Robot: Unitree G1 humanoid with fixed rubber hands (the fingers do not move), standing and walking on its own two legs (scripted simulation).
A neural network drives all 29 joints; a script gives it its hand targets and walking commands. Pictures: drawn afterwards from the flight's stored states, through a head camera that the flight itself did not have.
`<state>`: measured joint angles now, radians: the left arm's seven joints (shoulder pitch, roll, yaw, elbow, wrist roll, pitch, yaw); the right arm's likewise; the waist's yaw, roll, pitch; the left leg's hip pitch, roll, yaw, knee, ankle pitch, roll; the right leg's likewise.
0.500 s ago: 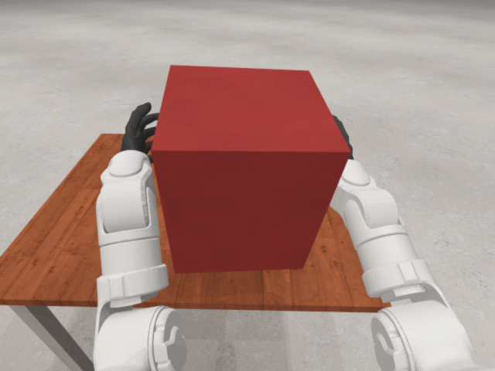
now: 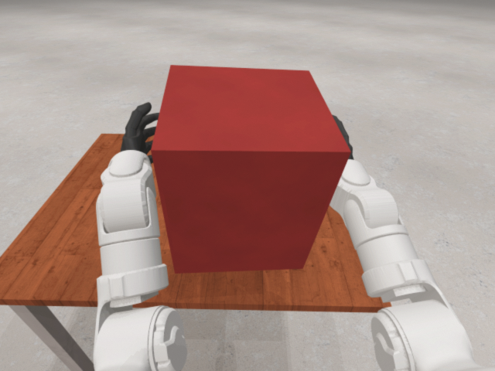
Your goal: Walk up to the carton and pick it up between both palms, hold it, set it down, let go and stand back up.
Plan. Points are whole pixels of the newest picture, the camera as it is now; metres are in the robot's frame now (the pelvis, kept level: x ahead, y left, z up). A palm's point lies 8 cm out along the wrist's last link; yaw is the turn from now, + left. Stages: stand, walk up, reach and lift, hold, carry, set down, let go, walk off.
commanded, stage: hold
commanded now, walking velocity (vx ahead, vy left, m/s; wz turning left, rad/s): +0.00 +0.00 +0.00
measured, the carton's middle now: (241, 173) +0.37 +0.01 +0.20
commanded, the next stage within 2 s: none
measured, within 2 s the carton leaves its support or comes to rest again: neither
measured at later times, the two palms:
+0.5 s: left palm (135, 156) +0.36 +0.16 +0.24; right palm (336, 162) +0.36 -0.14 +0.21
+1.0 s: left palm (138, 156) +0.36 +0.16 +0.24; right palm (337, 165) +0.36 -0.14 +0.21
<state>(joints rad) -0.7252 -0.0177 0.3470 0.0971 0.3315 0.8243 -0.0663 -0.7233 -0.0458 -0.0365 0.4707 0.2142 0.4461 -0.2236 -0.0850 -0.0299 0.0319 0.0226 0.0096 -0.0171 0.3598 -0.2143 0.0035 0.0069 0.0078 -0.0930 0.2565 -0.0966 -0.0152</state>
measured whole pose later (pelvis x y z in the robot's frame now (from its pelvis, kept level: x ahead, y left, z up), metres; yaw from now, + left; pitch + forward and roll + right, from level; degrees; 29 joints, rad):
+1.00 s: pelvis -0.01 +0.00 +0.00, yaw +0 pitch -10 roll -1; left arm -0.75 -0.01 0.35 0.15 0.34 0.80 -0.06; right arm -0.74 -0.04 -0.04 0.53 0.20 0.40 -0.21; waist -0.09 -0.04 0.04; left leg 0.02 0.00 -0.02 0.35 -0.20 0.00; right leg 0.00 0.00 -0.09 0.25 -0.09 -0.01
